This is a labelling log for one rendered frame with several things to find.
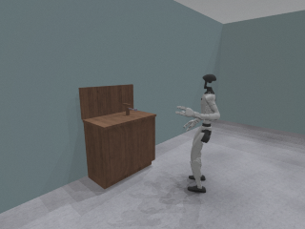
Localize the robot torso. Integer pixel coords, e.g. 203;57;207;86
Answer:
200;92;216;135

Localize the robot right forearm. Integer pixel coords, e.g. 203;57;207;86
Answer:
194;118;202;123

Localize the robot right hand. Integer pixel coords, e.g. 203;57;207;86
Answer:
183;119;196;132

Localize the robot left forearm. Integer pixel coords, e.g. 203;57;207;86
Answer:
193;112;220;121

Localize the counter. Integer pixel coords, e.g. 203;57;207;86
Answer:
78;84;156;189

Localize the robot left upper arm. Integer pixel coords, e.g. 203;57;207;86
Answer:
205;94;220;120

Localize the robot left hand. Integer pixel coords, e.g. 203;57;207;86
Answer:
175;106;194;117

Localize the humanoid robot head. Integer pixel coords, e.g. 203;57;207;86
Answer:
202;74;216;94

